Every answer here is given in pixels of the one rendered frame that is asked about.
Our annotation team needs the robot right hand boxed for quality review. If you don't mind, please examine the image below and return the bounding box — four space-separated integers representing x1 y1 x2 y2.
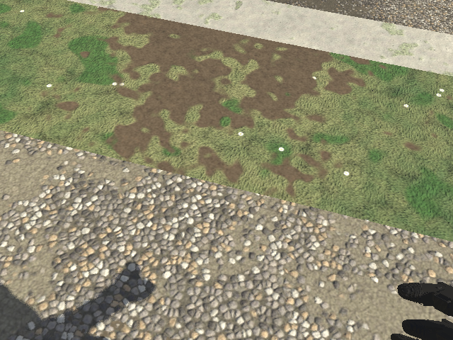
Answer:
391 282 453 340

